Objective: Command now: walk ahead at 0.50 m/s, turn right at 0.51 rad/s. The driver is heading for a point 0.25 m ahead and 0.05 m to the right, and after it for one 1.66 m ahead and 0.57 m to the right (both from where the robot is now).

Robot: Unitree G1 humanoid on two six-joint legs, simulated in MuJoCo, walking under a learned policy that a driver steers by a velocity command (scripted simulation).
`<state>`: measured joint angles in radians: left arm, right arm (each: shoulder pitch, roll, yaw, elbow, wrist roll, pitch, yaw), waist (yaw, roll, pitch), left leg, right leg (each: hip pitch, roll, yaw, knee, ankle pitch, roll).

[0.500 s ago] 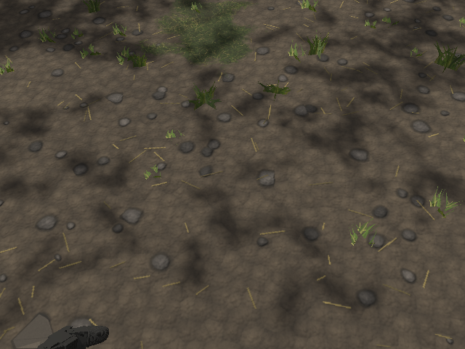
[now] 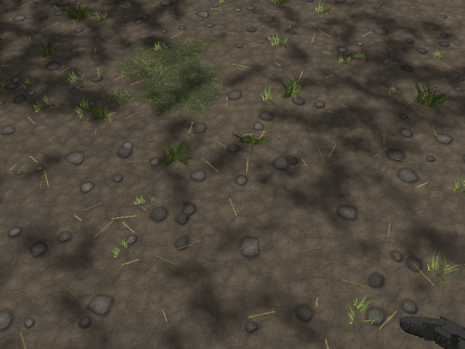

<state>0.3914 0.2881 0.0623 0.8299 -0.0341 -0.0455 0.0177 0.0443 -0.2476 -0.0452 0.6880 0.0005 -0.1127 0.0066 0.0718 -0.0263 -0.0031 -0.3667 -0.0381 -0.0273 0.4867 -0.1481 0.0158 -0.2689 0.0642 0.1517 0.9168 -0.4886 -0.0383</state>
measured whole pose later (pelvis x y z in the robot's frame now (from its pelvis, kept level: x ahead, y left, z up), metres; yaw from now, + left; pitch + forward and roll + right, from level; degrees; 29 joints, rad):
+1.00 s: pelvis +0.23 -0.01 +0.01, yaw -33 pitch +1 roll -1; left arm 0.19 0.34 0.09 0.63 0.00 0.06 0.03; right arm 0.19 -0.26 -0.05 0.75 -0.01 0.00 -0.02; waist -0.03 -0.04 0.03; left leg -0.27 0.02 -0.03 0.47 -0.23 0.00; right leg -0.50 0.09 0.14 1.05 -0.42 0.07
